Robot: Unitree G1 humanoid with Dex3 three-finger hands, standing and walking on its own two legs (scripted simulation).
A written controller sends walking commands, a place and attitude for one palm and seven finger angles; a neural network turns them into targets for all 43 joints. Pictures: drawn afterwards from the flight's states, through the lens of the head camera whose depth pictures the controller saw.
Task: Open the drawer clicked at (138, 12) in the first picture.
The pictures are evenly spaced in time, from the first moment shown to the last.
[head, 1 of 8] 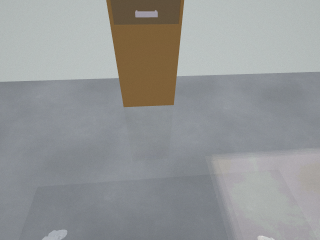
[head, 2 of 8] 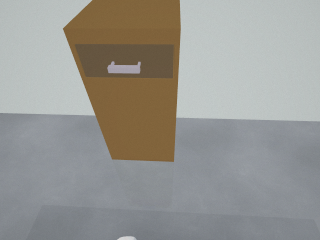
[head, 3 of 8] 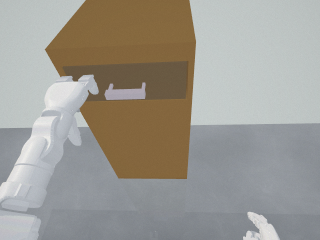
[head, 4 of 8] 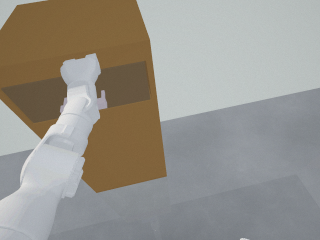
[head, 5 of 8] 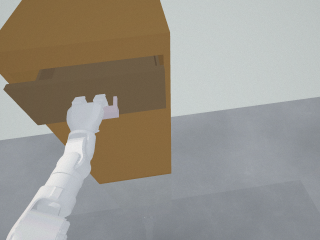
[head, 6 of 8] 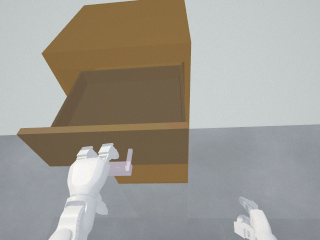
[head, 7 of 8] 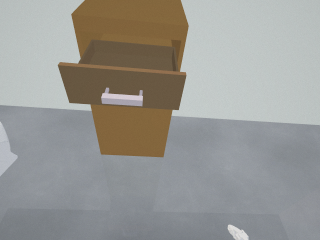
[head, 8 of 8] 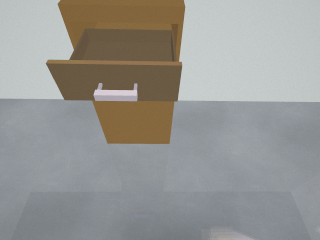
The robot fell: no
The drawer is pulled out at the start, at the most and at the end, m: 0.00 0.29 0.27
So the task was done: yes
